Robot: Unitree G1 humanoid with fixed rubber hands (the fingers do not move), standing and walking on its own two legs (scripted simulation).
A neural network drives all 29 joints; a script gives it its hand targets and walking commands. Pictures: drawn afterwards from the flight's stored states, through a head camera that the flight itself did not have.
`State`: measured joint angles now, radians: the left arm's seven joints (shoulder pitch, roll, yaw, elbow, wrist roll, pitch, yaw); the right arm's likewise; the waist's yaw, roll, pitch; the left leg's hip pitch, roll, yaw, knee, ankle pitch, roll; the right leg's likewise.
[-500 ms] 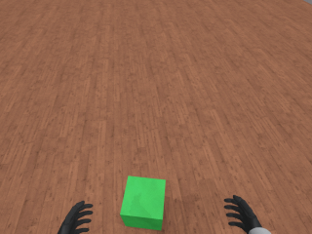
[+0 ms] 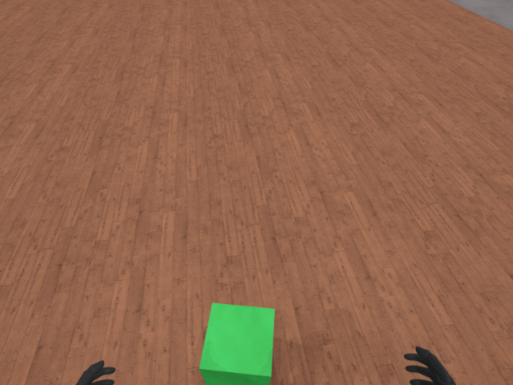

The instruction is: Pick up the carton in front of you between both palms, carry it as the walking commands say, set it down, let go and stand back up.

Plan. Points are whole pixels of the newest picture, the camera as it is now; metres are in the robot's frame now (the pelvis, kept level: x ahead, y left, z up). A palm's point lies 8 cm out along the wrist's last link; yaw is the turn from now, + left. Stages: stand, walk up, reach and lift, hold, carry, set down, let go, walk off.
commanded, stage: stand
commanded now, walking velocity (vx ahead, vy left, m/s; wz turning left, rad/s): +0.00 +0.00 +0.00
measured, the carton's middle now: (240, 350) +0.39 +0.06 -0.64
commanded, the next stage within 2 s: none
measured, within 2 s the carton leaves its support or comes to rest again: neither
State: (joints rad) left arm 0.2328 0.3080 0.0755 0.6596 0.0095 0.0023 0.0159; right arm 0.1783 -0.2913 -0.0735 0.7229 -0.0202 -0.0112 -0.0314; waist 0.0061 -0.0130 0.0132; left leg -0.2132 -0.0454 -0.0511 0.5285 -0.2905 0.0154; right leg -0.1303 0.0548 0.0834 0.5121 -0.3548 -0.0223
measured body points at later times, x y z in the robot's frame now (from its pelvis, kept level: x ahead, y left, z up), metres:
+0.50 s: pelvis -0.01 +0.00 +0.00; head -0.02 +0.00 +0.45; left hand +0.11 +0.28 -0.10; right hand +0.11 -0.28 -0.10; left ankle +0.00 +0.11 -0.73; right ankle -0.05 -0.11 -0.73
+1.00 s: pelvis -0.04 +0.00 +0.01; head -0.04 +0.00 +0.46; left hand +0.06 +0.29 -0.11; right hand +0.07 -0.29 -0.11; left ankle +0.00 +0.11 -0.73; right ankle -0.05 -0.11 -0.73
